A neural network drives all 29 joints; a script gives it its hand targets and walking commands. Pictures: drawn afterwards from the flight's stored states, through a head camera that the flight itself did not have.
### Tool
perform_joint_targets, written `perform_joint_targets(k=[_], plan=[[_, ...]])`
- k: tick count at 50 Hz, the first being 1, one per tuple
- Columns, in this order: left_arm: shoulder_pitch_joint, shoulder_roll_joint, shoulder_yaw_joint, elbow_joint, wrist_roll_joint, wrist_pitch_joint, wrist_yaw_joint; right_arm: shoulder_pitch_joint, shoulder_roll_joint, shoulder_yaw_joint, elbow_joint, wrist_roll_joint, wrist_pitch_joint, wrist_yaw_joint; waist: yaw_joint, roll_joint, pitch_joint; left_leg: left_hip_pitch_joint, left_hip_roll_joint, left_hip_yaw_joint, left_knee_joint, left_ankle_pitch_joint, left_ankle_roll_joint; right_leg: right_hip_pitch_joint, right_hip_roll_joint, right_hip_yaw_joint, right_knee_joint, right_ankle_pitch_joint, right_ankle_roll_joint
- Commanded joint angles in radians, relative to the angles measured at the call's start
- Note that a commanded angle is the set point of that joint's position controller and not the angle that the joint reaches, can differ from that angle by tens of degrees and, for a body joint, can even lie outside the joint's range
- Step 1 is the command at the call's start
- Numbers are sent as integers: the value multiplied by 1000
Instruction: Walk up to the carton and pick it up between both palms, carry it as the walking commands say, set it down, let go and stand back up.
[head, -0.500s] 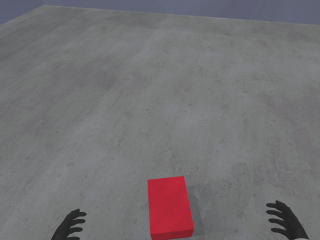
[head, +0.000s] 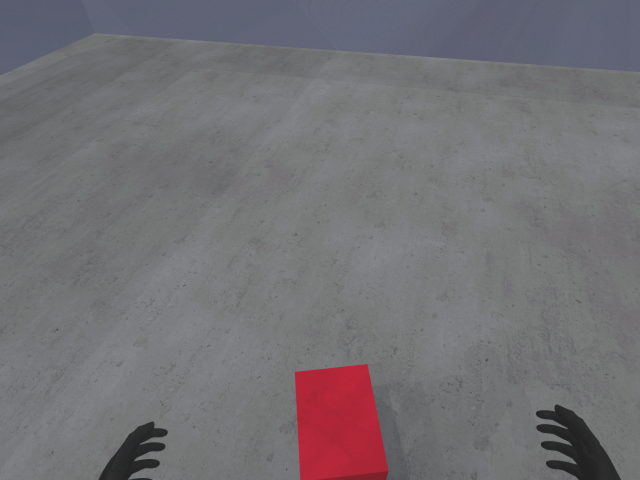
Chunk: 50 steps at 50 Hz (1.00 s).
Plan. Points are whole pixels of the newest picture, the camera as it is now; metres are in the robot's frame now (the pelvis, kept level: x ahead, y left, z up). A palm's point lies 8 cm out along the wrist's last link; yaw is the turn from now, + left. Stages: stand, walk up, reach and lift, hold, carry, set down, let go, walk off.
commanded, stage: stand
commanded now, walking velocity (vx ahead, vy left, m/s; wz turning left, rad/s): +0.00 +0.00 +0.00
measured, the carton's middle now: (337, 428) +0.45 +0.02 -0.69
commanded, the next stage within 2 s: none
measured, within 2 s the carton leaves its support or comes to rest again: neither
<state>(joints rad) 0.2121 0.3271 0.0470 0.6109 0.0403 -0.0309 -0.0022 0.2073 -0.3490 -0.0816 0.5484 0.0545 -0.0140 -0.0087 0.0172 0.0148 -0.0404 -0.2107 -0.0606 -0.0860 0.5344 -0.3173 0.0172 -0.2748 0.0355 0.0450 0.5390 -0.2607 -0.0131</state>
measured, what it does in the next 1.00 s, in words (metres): stands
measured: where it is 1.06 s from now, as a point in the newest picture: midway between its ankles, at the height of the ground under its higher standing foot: outside the picture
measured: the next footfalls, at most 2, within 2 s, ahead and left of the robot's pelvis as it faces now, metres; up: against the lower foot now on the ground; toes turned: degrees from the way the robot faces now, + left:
none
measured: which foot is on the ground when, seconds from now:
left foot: down 0.00-1.00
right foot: down 0.00-1.00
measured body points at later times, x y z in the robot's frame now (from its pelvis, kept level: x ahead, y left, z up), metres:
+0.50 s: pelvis -0.01 +0.00 +0.00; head -0.03 -0.01 +0.45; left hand +0.15 +0.29 -0.06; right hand +0.17 -0.30 -0.05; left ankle -0.02 +0.11 -0.73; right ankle +0.02 -0.11 -0.73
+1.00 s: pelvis -0.03 +0.00 +0.00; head -0.06 -0.01 +0.45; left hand +0.13 +0.29 -0.06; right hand +0.14 -0.30 -0.05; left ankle -0.02 +0.11 -0.73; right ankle +0.02 -0.11 -0.73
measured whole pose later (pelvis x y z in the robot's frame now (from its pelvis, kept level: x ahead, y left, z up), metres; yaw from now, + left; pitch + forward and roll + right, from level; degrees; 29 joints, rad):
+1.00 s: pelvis -0.03 +0.00 +0.00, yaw +0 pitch -3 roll +0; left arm 0.21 0.34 0.05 0.64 0.04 -0.04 -0.01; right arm 0.24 -0.37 -0.08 0.57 0.05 -0.03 0.00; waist 0.02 0.01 -0.04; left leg -0.21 -0.06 -0.08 0.54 -0.28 0.02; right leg -0.27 0.04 0.05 0.54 -0.22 -0.01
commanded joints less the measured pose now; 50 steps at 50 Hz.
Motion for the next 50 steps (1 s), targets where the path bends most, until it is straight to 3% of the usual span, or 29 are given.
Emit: perform_joint_targets(k=[1, 2, 3, 4, 8, 10, 13, 14, 18, 19, 21, 22, 23, 24, 25, 26, 29, 30, 31, 33, 34, 36, 38, 39, 41, 44, 47, 48, 50], plan=[[-23, 183, 56, 24, 1, -21, 9, -4, -152, -18, 34, -113, -38, -6, -10, -42, -127, 31, 112, -64, -63, 219, 7, 86, -96, 83, -58, 191, -31], [-39, 180, 54, 23, 6, -21, 8, 10, -152, -21, 32, -110, -39, -5, -28, -44, -121, 8, 109, -61, -52, 197, 4, 94, -100, 83, -64, 177, -31], [-18, 175, 57, 22, 4, -28, 7, -15, -170, -25, 28, -114, -42, -2, -5, -46, -102, 5, 105, -61, -50, 180, 4, 79, -107, 97, -74, 180, -33], [-48, 191, 58, 13, 3, -23, 8, 5, -161, -24, 28, -118, -43, -4, -25, -21, -96, 18, 105, -53, -65, 176, -1, 63, -106, 106, -71, 168, -35], [-67, 161, 51, 11, 1, -22, 4, -1, -174, -30, 37, -114, -42, -4, -20, 14, -92, 21, 120, -69, -84, 190, 7, 62, -96, 86, -59, 165, -36], [-9, 184, 56, 24, 2, -29, 7, -3, -159, -27, 33, -113, -44, -2, -7, -45, -113, 41, 111, -70, -75, 183, 14, 67, -95, 97, -70, 157, -31], [-55, 191, 61, 12, -4, -27, 2, 0, -159, -26, 30, -115, -48, 0, -14, -22, -108, 29, 118, -68, -61, 187, 17, 62, -110, 113, -58, 180, -39], [-33, 202, 63, 22, -6, -26, 6, 9, -157, -25, 37, -115, -47, 4, -20, 16, -132, 51, 116, -67, -59, 215, 19, 80, -110, 105, -50, 206, -40], [-42, 199, 56, 24, -11, -24, 9, 9, -155, -21, 36, -113, -50, -1, -18, -52, -123, 41, 122, -68, -62, 223, 18, 91, -106, 100, -58, 202, -37], [-11, 180, 54, 28, -10, -25, 5, -3, -175, -29, 36, -119, -56, -3, 4, -69, -102, 29, 118, -69, -67, 231, 22, 82, -105, 101, -61, 199, -33], [-6, 196, 56, 35, -5, -35, 7, 21, -160, -23, 42, -108, -56, 0, -15, -13, -131, 68, 101, -46, -45, 240, 14, 100, -117, 113, -63, 256, -46], [-36, 200, 57, 28, -7, -32, 5, 20, -160, -18, 53, -114, -52, 2, -6, -1, -92, 25, 105, -50, -70, 256, 11, 83, -114, 106, -47, 232, -44], [-28, 189, 60, 32, -6, -25, 6, -5, -145, -17, 41, -116, -52, 1, 8, -6, -93, 28, 107, -52, -71, 248, 13, 82, -105, 106, -59, 208, -43], [-27, 219, 65, 38, 4, -24, 8, 4, -149, -19, 42, -109, -49, 1, -18, -38, -90, 56, 110, -58, -60, 259, 12, 68, -103, 94, -59, 222, -43], [-19, 197, 59, 27, 2, -24, 6, 17, -170, -25, 45, -112, -51, -3, -4, -52, -111, 58, 104, -44, -47, 249, 9, 85, -101, 107, -57, 226, -41], [-30, 189, 57, 32, -6, -23, 3, 12, -193, -28, 47, -118, -45, -7, -9, -2, -118, 54, 115, -54, -43, 246, 13, 80, -111, 106, -65, 213, -41], [-26, 208, 52, 31, -4, -31, 10, 0, -156, -23, 37, -104, -50, -3, -25, -48, -114, 53, 107, -50, -46, 213, 16, 76, -109, 110, -69, 231, -46], [-34, 198, 55, 27, -3, -28, 6, -10, -177, -24, 45, -120, -53, -1, 1, -35, -91, 31, 113, -53, -62, 233, 14, 77, -105, 106, -68, 199, -42], [-57, 178, 44, 20, -4, -27, 1, -5, -159, -22, 41, -110, -51, -4, -21, -33, -72, 21, 118, -59, -77, 179, 15, 63, -102, 101, -71, 167, -37], [-31, 198, 54, 34, -6, -25, 6, 7, -178, -26, 56, -116, -46, -3, 0, 22, -72, 21, 119, -59, -98, 129, 12, 53, -108, 117, -74, 105, -42], [-24, 193, 52, 31, -5, -26, 2, 7, -182, -26, 57, -118, -49, -6, -2, -10, -62, 6, 127, -75, -93, 115, 19, 63, -106, 112, -68, 123, -42], [-35, 193, 57, 28, -6, -25, -1, 9, -182, -24, 52, -122, -53, -4, -3, 4, -37, 10, 121, -72, -99, 113, 16, 36, -109, 118, -83, 101, -50], [-28, 188, 48, 40, 0, -26, 1, -19, -179, -26, 41, -126, -52, 0, 0, -47, -50, -3, 121, -77, -108, 68, 18, 44, -87, 101, -75, 82, -37], [-44, 198, 57, 27, 4, -26, -1, -30, -172, -30, 31, -122, -55, -2, -11, -1, -23, -15, 123, -89, -107, 68, 23, 30, -93, 113, -89, 60, -38], [-49, 176, 43, 24, -3, -29, -10, 13, -195, -35, 57, -123, -51, -1, -7, -28, -45, -7, 120, -78, -105, 21, 17, 30, -102, 112, -85, 35, -44], [-58, 178, 45, 23, -2, -34, -3, 1, -165, -26, 38, -120, -52, 6, -10, 2, -19, -32, 116, -83, -95, -18, 18, 4, -109, 140, -111, -7, -40], [-53, 213, 51, 32, 3, -29, 1, 35, -172, -31, 52, -119, -50, 9, -31, -30, -3, 6, 96, -53, -78, 31, 15, -24, -129, 177, -139, -11, -52], [-66, 189, 45, 16, -1, -34, -6, 19, -180, -27, 54, -118, -54, 6, -11, -45, 31, -1, 105, -62, -94, 42, 13, -35, -121, 167, -131, -16, -43], [-69, 215, 51, 21, 3, -36, -2, 25, -182, -36, 47, -117, -58, 11, -16, -39, -3, 13, 123, -86, -102, 75, 18, -6, -120, 150, -114, 28, -49]])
